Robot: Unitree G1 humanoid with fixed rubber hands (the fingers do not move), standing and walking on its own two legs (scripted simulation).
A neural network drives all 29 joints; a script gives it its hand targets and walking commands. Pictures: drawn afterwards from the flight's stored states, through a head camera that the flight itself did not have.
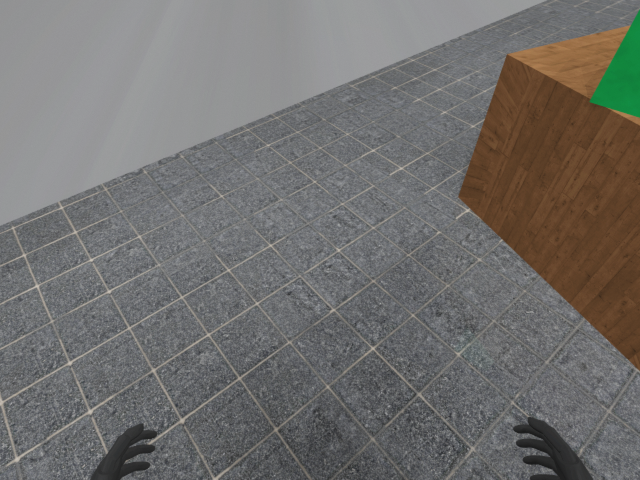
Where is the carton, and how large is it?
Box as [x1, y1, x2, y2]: [589, 10, 639, 117]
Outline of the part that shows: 639,10 589,101 639,117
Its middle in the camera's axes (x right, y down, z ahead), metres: +0.91 -0.49 +1.02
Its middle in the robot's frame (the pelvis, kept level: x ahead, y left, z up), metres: +1.08 -0.92 +0.03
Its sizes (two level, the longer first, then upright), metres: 0.210 0.200 0.250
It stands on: a pedestal, 0.65 m high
